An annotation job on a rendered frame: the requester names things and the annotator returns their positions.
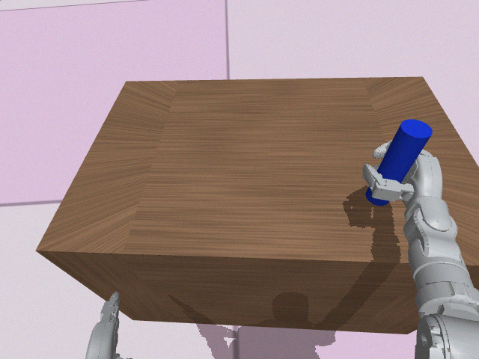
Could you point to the right robot arm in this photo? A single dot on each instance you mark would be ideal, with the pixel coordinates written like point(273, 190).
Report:
point(447, 302)

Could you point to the right robot hand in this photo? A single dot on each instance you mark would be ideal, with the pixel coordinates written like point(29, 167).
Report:
point(424, 179)

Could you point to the can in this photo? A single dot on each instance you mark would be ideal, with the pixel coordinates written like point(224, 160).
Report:
point(404, 149)

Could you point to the left robot hand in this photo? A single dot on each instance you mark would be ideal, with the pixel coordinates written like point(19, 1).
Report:
point(104, 336)

